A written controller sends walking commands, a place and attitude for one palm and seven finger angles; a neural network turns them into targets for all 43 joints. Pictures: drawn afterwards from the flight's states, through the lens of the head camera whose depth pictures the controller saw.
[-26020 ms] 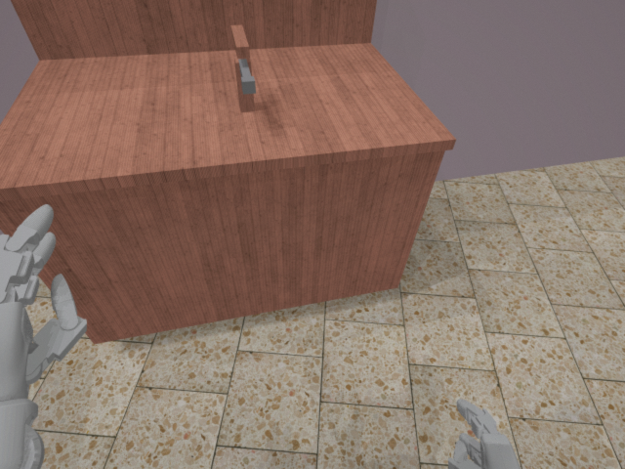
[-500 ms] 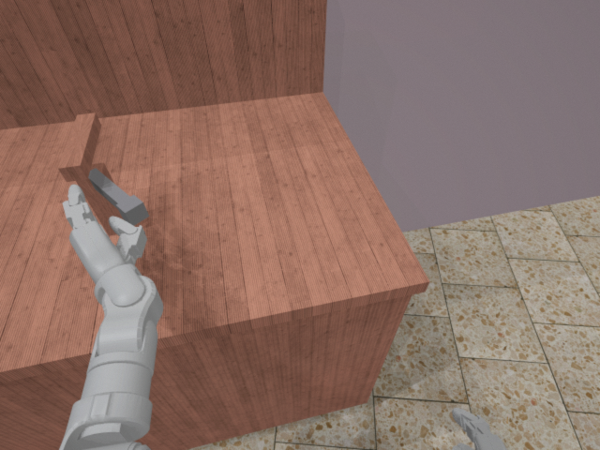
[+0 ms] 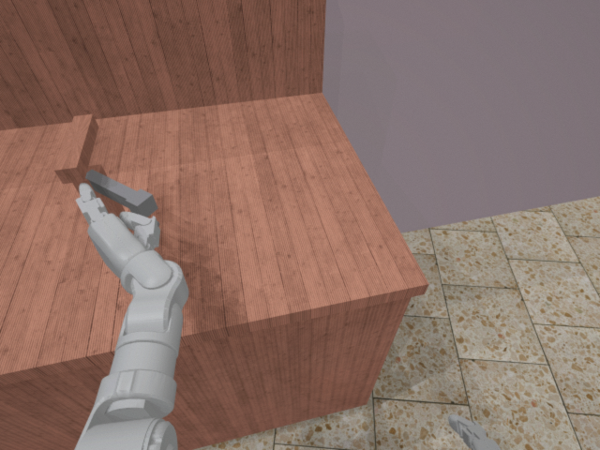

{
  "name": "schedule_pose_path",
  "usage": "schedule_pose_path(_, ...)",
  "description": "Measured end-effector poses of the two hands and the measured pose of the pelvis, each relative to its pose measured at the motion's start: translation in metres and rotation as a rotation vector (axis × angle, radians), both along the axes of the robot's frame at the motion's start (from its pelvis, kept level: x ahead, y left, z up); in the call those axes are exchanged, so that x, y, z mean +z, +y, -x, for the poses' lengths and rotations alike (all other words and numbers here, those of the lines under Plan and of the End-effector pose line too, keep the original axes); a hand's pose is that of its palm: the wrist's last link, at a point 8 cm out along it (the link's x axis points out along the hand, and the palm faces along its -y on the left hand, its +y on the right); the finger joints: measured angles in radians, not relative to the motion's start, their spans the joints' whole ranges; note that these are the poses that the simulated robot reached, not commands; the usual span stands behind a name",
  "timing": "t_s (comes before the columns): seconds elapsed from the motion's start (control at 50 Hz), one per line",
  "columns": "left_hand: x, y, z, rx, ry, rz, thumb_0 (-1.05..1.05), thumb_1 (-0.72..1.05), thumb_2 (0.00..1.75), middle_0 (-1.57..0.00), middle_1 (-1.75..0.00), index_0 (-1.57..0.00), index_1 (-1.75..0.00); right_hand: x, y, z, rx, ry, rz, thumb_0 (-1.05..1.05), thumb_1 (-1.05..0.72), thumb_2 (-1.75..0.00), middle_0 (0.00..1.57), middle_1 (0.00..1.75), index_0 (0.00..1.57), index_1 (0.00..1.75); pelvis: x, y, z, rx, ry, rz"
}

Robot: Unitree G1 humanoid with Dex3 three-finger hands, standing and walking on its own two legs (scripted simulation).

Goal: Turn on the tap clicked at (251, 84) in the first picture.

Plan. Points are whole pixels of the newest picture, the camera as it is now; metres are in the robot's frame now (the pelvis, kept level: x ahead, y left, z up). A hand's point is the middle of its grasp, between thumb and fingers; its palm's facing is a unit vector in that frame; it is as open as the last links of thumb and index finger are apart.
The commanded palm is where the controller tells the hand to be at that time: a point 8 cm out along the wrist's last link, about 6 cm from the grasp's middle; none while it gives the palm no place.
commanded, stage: push the lever round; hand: left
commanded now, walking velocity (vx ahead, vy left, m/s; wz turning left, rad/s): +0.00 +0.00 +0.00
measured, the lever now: (142, 204) +0.42 +0.25 +0.11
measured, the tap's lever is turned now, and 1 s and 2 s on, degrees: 46 67 80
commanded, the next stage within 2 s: lift the hand up off the lever in 1.08 s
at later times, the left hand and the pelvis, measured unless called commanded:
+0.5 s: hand (169, 212) +0.41 +0.21 +0.11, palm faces +0.80 -0.59 -0.07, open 7.5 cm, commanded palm +0.36 +0.21 +0.10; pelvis +0.00 -0.01 +0.00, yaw +0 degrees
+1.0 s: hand (176, 202) +0.43 +0.21 +0.11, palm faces +0.81 -0.58 -0.08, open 7.8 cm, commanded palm +0.39 +0.22 +0.10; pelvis -0.01 -0.01 -0.01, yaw +0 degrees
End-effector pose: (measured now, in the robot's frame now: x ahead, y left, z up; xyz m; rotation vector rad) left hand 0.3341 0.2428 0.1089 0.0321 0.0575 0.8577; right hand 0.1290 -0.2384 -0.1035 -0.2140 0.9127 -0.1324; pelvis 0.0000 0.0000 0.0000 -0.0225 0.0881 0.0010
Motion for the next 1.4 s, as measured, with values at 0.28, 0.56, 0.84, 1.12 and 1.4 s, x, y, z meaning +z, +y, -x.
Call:
schedule_pose_path(0.28,0.001,-0.011,-0.014,0.055,0.021,0.012,0.00,0.95,0.92,-0.15,-0.15,-0.15,-0.15,-0.005,-0.003,0.007,0.002,0.033,-0.006,0.01,-0.90,-0.90,0.20,0.30,0.20,0.30,-0.002,-0.003,0.001,0.003,0.019,0.000)
schedule_pose_path(0.56,0.002,-0.019,-0.023,0.083,0.030,0.000,0.01,0.98,0.94,-0.15,-0.15,-0.15,-0.15,-0.013,-0.008,0.024,-0.011,0.082,-0.019,0.01,-0.90,-0.90,0.20,0.30,0.20,0.30,-0.004,-0.007,0.002,0.002,0.035,-0.002)
schedule_pose_path(0.84,0.002,-0.023,-0.032,0.094,0.027,-0.001,0.02,0.97,0.94,-0.15,-0.15,-0.13,-0.15,-0.015,-0.016,0.034,-0.032,0.100,-0.007,0.01,-0.90,-0.90,0.20,0.30,0.20,0.30,-0.005,-0.011,0.003,0.000,0.046,-0.004)
schedule_pose_path(1.12,0.005,-0.024,-0.048,0.088,0.035,-0.012,0.04,0.93,0.92,-0.15,-0.15,-0.09,-0.13,-0.017,-0.022,0.050,-0.055,0.135,0.006,0.01,-0.90,-0.90,0.20,0.30,0.20,0.30,-0.006,-0.012,0.006,-0.003,0.065,-0.004)
schedule_pose_path(1.4,0.006,-0.024,-0.062,0.078,0.030,0.001,0.04,0.93,0.93,-0.15,-0.15,-0.10,-0.13,-0.022,-0.021,0.074,-0.087,0.201,-0.012,0.01,-0.90,-0.90,0.20,0.30,0.20,0.30,-0.006,-0.009,0.000,-0.018,0.081,-0.004)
